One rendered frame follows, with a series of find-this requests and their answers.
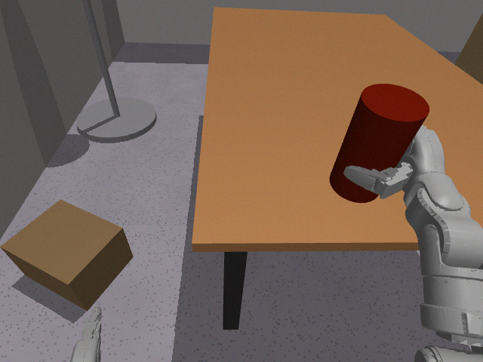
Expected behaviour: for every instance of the table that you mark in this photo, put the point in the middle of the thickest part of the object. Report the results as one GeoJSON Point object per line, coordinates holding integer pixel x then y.
{"type": "Point", "coordinates": [281, 91]}

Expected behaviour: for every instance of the right robot arm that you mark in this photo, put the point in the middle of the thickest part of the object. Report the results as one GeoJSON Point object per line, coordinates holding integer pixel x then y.
{"type": "Point", "coordinates": [451, 259]}

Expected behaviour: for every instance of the left robot hand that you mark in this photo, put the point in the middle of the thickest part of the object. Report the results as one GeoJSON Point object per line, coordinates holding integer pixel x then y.
{"type": "Point", "coordinates": [88, 349]}

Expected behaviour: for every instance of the coat stand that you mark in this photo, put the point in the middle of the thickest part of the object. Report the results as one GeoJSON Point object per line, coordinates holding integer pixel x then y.
{"type": "Point", "coordinates": [115, 119]}

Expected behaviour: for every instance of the right robot hand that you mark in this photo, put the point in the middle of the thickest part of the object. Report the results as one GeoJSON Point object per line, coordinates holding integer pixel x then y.
{"type": "Point", "coordinates": [424, 155]}

